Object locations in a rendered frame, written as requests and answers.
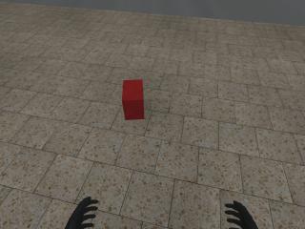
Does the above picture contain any right robot hand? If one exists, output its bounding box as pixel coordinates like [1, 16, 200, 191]
[225, 200, 258, 229]

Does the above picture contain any left robot hand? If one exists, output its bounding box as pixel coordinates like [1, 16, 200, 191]
[65, 197, 98, 229]

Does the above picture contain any carton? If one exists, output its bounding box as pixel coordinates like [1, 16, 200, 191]
[122, 79, 145, 120]

